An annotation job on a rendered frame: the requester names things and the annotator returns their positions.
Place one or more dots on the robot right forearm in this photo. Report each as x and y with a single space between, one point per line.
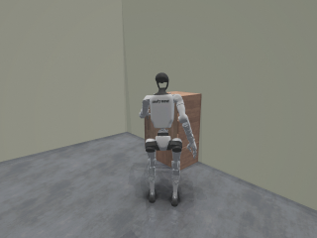
188 131

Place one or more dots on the robot right upper arm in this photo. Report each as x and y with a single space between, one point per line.
180 107

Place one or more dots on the left robot foot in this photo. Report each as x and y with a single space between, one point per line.
152 198

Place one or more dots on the robot left upper arm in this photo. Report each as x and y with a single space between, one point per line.
146 105

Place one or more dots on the robot right hand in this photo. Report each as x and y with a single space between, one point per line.
194 148

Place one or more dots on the cupboard door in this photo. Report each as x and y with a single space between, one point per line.
151 132

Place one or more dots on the robot left shin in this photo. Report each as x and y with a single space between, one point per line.
152 177

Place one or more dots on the robot left forearm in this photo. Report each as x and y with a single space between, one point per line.
140 114

